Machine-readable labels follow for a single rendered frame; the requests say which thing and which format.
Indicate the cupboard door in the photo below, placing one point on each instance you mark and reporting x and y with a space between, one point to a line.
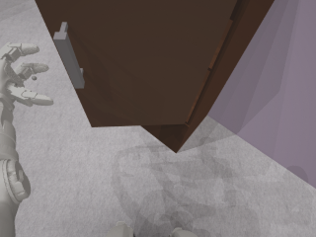
143 60

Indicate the left robot forearm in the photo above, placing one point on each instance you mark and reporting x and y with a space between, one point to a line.
7 130

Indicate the left robot upper arm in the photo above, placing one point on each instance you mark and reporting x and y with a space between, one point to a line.
14 187

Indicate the right robot shin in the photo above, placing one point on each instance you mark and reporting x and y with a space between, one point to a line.
177 229

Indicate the left robot hand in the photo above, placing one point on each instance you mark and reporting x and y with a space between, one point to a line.
9 53

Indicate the robot left thigh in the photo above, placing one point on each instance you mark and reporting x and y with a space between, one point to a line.
120 231

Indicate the handle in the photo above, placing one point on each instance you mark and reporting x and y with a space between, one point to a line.
67 54

